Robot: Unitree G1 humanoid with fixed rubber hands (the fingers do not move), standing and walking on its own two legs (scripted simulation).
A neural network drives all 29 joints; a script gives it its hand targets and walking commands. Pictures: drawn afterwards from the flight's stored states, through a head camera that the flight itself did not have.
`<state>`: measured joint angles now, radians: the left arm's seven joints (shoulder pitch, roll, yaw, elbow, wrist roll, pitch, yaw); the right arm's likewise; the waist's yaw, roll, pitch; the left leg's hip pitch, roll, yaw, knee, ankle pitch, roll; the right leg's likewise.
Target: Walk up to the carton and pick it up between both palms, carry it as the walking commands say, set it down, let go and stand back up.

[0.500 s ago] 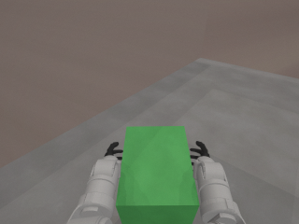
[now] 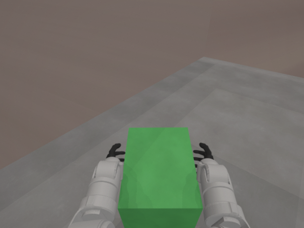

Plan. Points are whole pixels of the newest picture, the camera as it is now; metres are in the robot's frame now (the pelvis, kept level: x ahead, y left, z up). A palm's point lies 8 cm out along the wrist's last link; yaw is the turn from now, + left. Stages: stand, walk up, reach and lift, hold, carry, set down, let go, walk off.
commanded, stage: carry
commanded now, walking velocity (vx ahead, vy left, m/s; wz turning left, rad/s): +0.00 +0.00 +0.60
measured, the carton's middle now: (158, 177) +0.33 -0.01 -0.02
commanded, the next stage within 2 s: none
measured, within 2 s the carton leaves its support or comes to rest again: neither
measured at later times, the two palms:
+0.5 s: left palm (102, 137) +0.36 +0.16 +0.12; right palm (196, 143) +0.34 -0.11 +0.11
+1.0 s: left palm (68, 152) +0.33 +0.25 +0.09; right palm (160, 139) +0.39 -0.01 +0.08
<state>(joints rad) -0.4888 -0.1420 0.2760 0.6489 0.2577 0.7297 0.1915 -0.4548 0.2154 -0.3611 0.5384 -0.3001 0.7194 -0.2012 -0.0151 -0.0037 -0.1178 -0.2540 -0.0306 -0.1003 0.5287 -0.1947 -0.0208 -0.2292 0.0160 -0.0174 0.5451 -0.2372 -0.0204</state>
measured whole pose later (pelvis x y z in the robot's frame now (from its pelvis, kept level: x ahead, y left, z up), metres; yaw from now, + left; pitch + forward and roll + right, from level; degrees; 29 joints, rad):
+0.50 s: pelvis +0.00 +0.02 -0.01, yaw +3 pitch +0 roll -1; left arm -0.74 -0.14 0.23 0.26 0.16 1.11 0.28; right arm -0.60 0.19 -0.32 0.05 -0.17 1.08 -0.27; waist -0.01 0.01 0.01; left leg -0.41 -0.05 -0.06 0.81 -0.40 0.01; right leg -0.31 -0.01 -0.04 0.60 -0.27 0.01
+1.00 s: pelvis +0.00 +0.02 -0.01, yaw +17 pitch +2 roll -1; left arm -0.76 -0.15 0.30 0.09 0.11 1.13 0.31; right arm -0.68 0.22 -0.32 -0.04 -0.16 1.12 -0.32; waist -0.01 0.03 0.14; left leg -0.47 -0.11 -0.13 0.78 -0.37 -0.01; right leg -0.27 -0.07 -0.07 0.62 -0.37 0.04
